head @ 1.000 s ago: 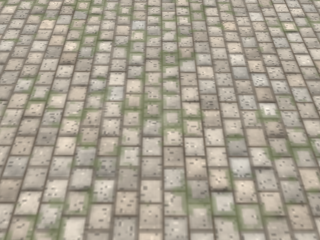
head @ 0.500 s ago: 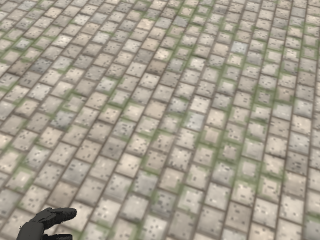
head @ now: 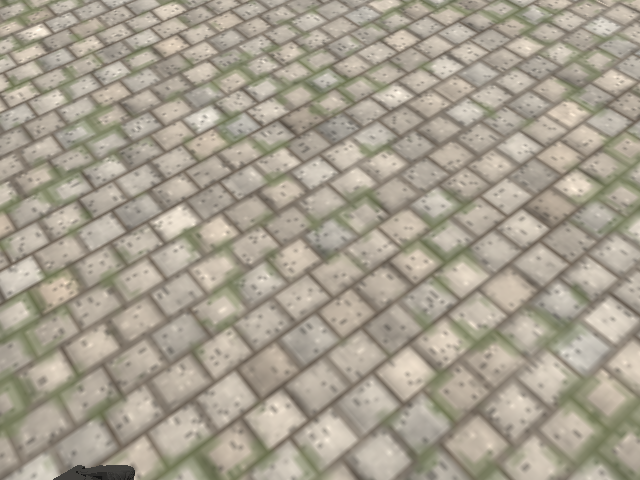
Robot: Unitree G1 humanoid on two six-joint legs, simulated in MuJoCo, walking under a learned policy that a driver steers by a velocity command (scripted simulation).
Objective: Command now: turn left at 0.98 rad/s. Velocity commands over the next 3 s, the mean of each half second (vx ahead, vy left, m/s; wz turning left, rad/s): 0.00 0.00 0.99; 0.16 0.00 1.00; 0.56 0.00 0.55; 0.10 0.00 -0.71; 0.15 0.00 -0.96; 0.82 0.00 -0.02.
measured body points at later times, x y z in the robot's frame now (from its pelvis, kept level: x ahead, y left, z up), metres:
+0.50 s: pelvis +0.01 +0.05 +0.00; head +0.05 +0.11 +0.45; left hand +0.04 +0.40 -0.10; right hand +0.29 -0.14 -0.06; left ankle -0.02 +0.14 -0.74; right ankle +0.11 -0.09 -0.66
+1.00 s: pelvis +0.07 +0.07 +0.01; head +0.09 +0.08 +0.46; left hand -0.12 +0.32 -0.08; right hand +0.41 +0.03 -0.07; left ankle -0.05 +0.15 -0.63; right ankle +0.16 -0.02 -0.74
